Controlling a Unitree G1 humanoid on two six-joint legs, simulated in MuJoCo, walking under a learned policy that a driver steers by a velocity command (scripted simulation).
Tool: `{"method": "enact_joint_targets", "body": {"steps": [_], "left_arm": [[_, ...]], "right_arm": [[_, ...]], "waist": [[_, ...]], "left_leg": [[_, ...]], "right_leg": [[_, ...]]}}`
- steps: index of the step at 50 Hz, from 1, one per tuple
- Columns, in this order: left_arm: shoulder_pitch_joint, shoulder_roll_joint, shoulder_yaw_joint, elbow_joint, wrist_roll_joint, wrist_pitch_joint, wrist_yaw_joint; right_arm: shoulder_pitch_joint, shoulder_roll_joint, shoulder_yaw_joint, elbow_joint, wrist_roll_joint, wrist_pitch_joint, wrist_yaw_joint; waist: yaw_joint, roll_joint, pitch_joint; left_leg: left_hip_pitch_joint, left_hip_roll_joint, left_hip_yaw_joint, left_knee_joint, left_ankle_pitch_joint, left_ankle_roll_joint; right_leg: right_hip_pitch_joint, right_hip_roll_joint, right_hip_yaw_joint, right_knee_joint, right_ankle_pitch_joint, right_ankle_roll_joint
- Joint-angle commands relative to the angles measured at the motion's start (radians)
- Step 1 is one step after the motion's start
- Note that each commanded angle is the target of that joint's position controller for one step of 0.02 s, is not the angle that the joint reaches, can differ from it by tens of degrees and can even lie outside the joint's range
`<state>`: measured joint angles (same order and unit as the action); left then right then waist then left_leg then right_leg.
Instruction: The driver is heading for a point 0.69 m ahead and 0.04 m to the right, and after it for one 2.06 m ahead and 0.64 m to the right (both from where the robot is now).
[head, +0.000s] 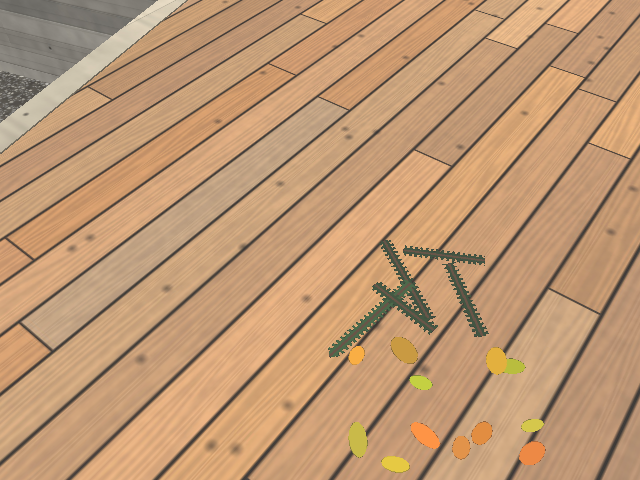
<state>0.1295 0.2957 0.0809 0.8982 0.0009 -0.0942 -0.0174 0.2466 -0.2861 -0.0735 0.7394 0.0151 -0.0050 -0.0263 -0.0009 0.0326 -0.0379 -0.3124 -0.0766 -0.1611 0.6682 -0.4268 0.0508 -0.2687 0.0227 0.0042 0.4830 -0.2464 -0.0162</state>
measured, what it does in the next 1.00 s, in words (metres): walks ahead: left foot, then right foot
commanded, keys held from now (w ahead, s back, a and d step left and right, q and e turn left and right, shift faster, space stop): w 0.22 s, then no key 0.78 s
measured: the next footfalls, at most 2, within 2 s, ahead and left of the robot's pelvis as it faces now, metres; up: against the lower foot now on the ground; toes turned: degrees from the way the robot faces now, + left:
left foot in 0.36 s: +0.33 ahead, +0.16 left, +0.00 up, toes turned +3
right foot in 0.72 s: +0.33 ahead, -0.08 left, +0.00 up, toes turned +1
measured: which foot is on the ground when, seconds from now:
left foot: up 0.00-0.34, down 0.36-1.00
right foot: down 0.00-0.38, up 0.40-0.70, down 0.72-1.00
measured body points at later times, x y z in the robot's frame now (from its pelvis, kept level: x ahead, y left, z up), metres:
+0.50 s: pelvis +0.20 +0.06 +0.00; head +0.24 +0.07 +0.45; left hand +0.22 +0.34 -0.14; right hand +0.40 -0.18 -0.09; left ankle +0.28 +0.16 -0.73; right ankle +0.09 -0.10 -0.65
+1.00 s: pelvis +0.29 +0.05 +0.00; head +0.30 +0.05 +0.45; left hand +0.38 +0.31 -0.13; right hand +0.40 -0.20 -0.13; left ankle +0.29 +0.16 -0.73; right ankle +0.29 -0.08 -0.73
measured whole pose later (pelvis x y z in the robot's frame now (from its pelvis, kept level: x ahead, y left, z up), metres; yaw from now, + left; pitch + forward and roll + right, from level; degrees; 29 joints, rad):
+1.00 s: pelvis +0.29 +0.05 +0.00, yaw +2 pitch -1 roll +1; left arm 0.16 0.24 0.03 0.94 0.01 -0.01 0.03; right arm 0.17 -0.24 -0.03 0.93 -0.01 -0.01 -0.01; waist 0.00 0.00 0.03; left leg -0.21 -0.02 0.04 0.49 -0.27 0.02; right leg -0.22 -0.04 0.00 0.52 -0.28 0.02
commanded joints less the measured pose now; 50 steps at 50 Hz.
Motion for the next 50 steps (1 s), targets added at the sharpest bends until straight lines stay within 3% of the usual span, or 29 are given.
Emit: {"method": "enact_joint_targets", "body": {"steps": [1,2,5,9,11,14,16,17,18,19,20,21,22,23,24,25,27,29,32,35,36,37,38,39,40,44,50], "left_arm": [[0.17,0.186,0.04,0.003,0.002,-0.018,0.001],[0.142,0.138,0.026,-0.007,-0.009,-0.018,0.005],[0.129,0.112,0.01,-0.019,-0.004,-0.011,0.015],[0.174,0.131,0.011,-0.005,-0.012,-0.004,0.022],[0.205,0.149,0.012,0.0,-0.017,0.002,0.022],[0.251,0.164,0.013,0.018,-0.023,0.021,0.021],[0.235,0.175,0.015,0.017,-0.026,0.032,0.024],[0.218,0.171,0.014,0.01,-0.029,0.034,0.026],[0.219,0.152,0.007,0.004,-0.024,0.03,0.027],[0.227,0.094,-0.014,-0.029,0.013,0.024,0.028],[0.41,-0.006,-0.05,-0.007,0.012,0.017,0.018],[0.376,0.112,-0.017,0.02,-0.016,0.019,0.016],[0.278,0.137,-0.009,-0.011,-0.035,0.025,0.018],[0.223,0.113,-0.014,-0.018,-0.027,0.034,0.028],[0.203,0.105,-0.011,-0.019,-0.013,0.048,0.037],[0.223,0.086,-0.012,-0.016,-0.01,0.066,0.043],[0.257,0.047,-0.02,-0.005,-0.003,0.085,0.051],[0.22,0.038,-0.026,-0.017,0.009,0.094,0.057],[0.16,0.062,-0.022,-0.03,0.01,0.109,0.055],[0.126,0.064,-0.02,-0.036,0.027,0.11,0.049],[0.111,0.084,-0.019,-0.05,0.032,0.106,0.051],[0.083,0.152,-0.008,-0.065,0.023,0.103,0.057],[0.052,0.147,-0.003,-0.049,0.011,0.099,0.054],[0.031,0.095,-0.014,-0.052,0.012,0.092,0.048],[0.021,0.068,-0.023,-0.047,0.019,0.085,0.045],[0.042,0.075,-0.025,-0.02,0.007,0.064,0.043],[0.034,0.076,-0.026,0.013,0.002,0.076,0.048]], "right_arm": [[-0.09,-0.143,-0.025,-0.124,0.022,-0.05,0.002],[-0.079,-0.147,-0.03,-0.107,0.017,-0.056,0.009],[-0.117,-0.103,-0.022,-0.11,-0.005,-0.071,0.024],[-0.207,-0.025,0.007,-0.143,-0.006,-0.077,0.035],[-0.253,-0.011,0.016,-0.158,0.002,-0.079,0.044],[-0.275,-0.03,0.01,-0.173,0.004,-0.08,0.058],[-0.208,-0.07,-0.008,-0.159,0.0,-0.079,0.061],[-0.111,-0.097,-0.022,-0.126,-0.009,-0.077,0.057],[-0.003,-0.132,-0.038,-0.092,-0.018,-0.074,0.048],[0.134,-0.207,-0.052,-0.071,-0.04,-0.067,0.033],[0.133,-0.252,-0.047,-0.067,-0.043,-0.055,0.036],[0.129,-0.177,-0.035,-0.067,-0.029,-0.043,0.043],[0.044,-0.142,-0.02,-0.07,-0.019,-0.043,0.045],[-0.028,-0.109,-0.008,-0.07,-0.018,-0.045,0.044],[-0.081,-0.078,0.003,-0.07,-0.023,-0.048,0.047],[-0.117,-0.072,0.004,-0.062,-0.036,-0.053,0.048],[-0.164,-0.064,0.005,-0.046,-0.049,-0.063,0.049],[-0.185,-0.073,0.003,-0.03,-0.047,-0.064,0.043],[-0.176,-0.087,0.003,0.0,-0.038,-0.046,0.032],[-0.172,-0.046,0.022,0.031,-0.03,-0.034,0.03],[-0.134,-0.026,0.031,0.053,-0.035,-0.034,0.031],[-0.081,-0.034,0.027,0.063,-0.042,-0.034,0.031],[-0.06,-0.033,0.026,0.069,-0.039,-0.028,0.023],[-0.087,-0.052,0.024,0.073,-0.038,-0.023,0.017],[-0.095,-0.054,0.021,0.076,-0.033,-0.018,0.012],[-0.084,-0.054,0.019,0.11,-0.029,-0.015,0.01],[-0.089,-0.054,0.017,0.161,-0.018,-0.008,0.009]], "waist": [[0.068,-0.204,0.118],[0.055,-0.188,0.135],[0.045,-0.155,0.119],[0.077,-0.145,0.103],[0.095,-0.149,0.104],[0.093,-0.161,0.108],[0.035,-0.178,0.061],[-0.021,-0.165,0.005],[-0.076,-0.139,-0.061],[-0.114,0.009,-0.211],[-0.034,0.278,-0.401],[-0.073,0.159,-0.409],[-0.057,0.129,-0.237],[-0.034,0.055,-0.154],[-0.007,0.038,-0.098],[0.03,0.062,-0.08],[0.069,0.082,-0.077],[0.067,0.092,-0.077],[0.043,0.088,-0.068],[0.057,0.046,0.007],[0.048,0.009,0.033],[-0.004,-0.087,0.058],[-0.028,-0.185,0.061],[-0.012,-0.177,0.072],[-0.012,-0.169,0.064],[0.003,-0.097,0.006],[0.008,-0.04,-0.015]], "left_leg": [[-0.58,0.058,-0.023,0.378,-0.13,0.002],[-0.601,0.074,-0.019,0.404,-0.04,-0.001],[-0.554,0.143,0.056,0.347,0.151,-0.026],[-0.407,0.147,0.157,0.132,0.312,-0.065],[-0.317,0.128,0.184,0.004,0.363,-0.068],[-0.219,0.093,0.198,-0.096,0.394,-0.05],[-0.104,0.07,0.191,-0.151,0.405,-0.012],[0.034,0.047,0.204,-0.192,0.458,0.016],[0.21,0.065,0.196,-0.213,0.566,0.043],[0.5,0.271,-0.007,-0.133,0.905,0.104],[0.724,0.547,-0.363,-0.168,1.041,0.306],[0.62,0.485,-0.371,-0.232,0.886,0.289],[0.499,0.43,-0.224,-0.253,0.833,0.245],[0.371,0.375,-0.146,-0.281,0.807,0.211],[0.25,0.341,-0.084,-0.311,0.797,0.193],[0.136,0.315,-0.035,-0.346,0.785,0.181],[0.017,0.288,0.031,-0.379,0.775,0.188],[-0.018,0.278,0.052,-0.392,0.688,0.191],[-0.042,0.28,0.027,-0.428,0.359,0.177],[-0.118,0.223,0.029,-0.418,0.004,0.097],[-0.129,0.19,0.039,-0.392,-0.055,0.05],[-0.124,0.126,0.084,-0.344,-0.061,0.006],[-0.025,0.085,0.144,-0.312,0.028,-0.018],[0.042,0.086,0.15,-0.277,0.094,-0.025],[0.072,0.092,0.15,-0.262,0.142,-0.018],[0.104,0.11,0.137,-0.243,0.328,0.0],[0.15,0.115,0.142,-0.223,0.464,-0.004]], "right_leg": [[0.316,-0.422,0.645,-0.307,-0.488,-0.261],[0.317,-0.367,0.551,-0.304,-0.435,-0.221],[0.272,-0.291,0.355,-0.335,-0.177,-0.17],[0.192,-0.22,0.157,-0.352,0.116,-0.159],[0.164,-0.211,0.107,-0.345,0.17,-0.151],[0.189,-0.24,0.094,-0.288,0.375,-0.136],[0.228,-0.245,0.076,-0.188,0.574,-0.101],[0.22,-0.219,0.049,-0.087,0.7,-0.076],[0.159,-0.175,0.018,0.058,0.698,-0.041],[-0.032,-0.113,-0.016,0.339,0.337,0.009],[-0.258,0.011,0.019,0.682,-0.435,0.061],[-0.265,-0.021,0.116,0.772,-0.428,0.062],[-0.343,-0.061,0.073,0.786,-0.381,0.056],[-0.338,-0.097,0.056,0.735,-0.314,0.057],[-0.294,-0.12,0.057,0.673,-0.265,0.061],[-0.194,-0.137,0.062,0.617,-0.218,0.064],[-0.072,-0.123,0.037,0.494,-0.175,0.074],[-0.017,-0.116,0.029,0.347,-0.13,0.075],[0.05,-0.103,0.018,0.213,-0.001,0.061],[0.153,-0.089,0.01,0.032,0.105,0.024],[0.169,-0.133,0.06,-0.038,0.161,0.005],[0.134,-0.185,0.105,-0.055,0.177,-0.022],[0.012,-0.166,0.103,-0.078,-0.028,-0.038],[-0.045,-0.143,0.095,-0.105,-0.101,-0.025],[-0.055,-0.135,0.085,-0.109,-0.079,-0.006],[0.047,-0.113,0.054,-0.044,0.163,0.012],[0.09,-0.099,0.037,-0.019,0.28,0.003]]}}
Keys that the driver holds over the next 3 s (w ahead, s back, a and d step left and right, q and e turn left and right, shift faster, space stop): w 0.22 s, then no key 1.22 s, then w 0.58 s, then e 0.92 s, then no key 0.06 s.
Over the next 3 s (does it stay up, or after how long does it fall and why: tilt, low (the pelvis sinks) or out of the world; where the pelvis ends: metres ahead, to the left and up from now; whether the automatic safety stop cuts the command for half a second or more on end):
stays up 0.67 0.00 0.01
